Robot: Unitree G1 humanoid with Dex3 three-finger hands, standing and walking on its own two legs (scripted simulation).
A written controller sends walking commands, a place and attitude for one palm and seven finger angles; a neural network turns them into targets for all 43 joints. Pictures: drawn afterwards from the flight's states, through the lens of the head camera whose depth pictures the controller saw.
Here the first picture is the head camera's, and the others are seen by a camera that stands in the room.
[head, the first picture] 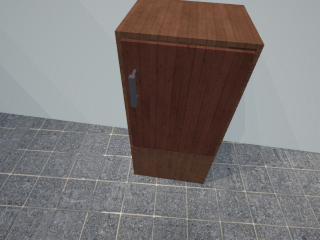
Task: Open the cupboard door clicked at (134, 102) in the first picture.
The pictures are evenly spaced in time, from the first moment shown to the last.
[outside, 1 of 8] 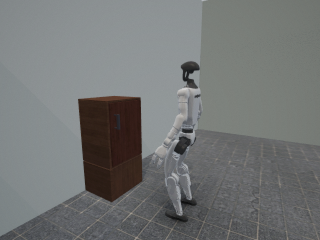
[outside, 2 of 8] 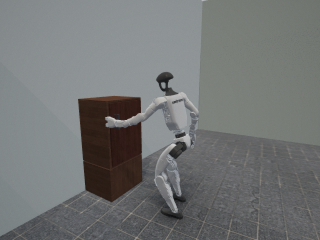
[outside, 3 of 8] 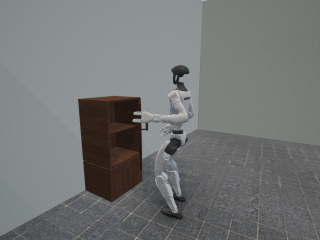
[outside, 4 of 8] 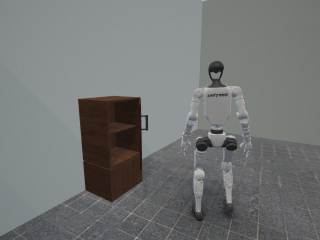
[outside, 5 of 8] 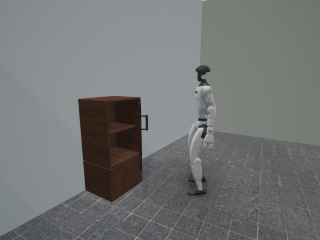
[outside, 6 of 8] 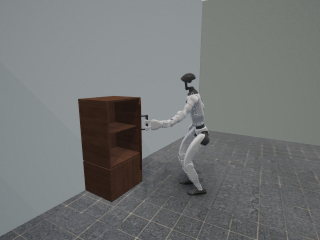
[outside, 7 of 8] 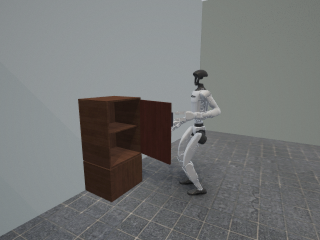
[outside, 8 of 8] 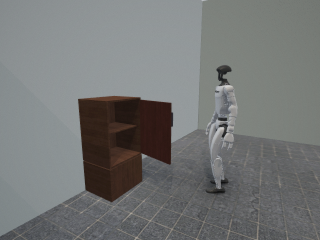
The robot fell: no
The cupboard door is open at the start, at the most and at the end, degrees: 0 80 77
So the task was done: yes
